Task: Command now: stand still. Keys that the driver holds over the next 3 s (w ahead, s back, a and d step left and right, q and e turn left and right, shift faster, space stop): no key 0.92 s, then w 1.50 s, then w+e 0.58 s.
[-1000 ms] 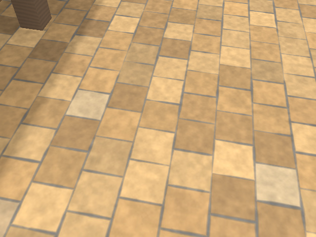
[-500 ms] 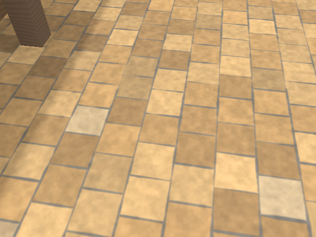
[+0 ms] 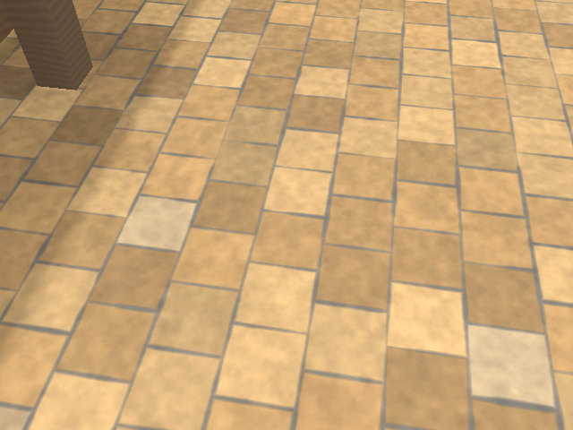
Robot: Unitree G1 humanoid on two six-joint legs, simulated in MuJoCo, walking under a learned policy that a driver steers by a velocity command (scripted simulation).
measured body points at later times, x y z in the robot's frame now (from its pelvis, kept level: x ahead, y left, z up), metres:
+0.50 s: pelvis +0.00 +0.00 +0.00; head +0.01 +0.00 +0.45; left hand -0.02 +0.23 -0.16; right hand +0.04 -0.24 -0.16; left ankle +0.04 +0.13 -0.74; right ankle -0.05 -0.11 -0.74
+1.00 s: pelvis +0.01 +0.00 +0.00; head +0.02 +0.00 +0.45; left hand -0.03 +0.23 -0.16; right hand +0.03 -0.24 -0.16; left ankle +0.04 +0.13 -0.73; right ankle -0.05 -0.11 -0.74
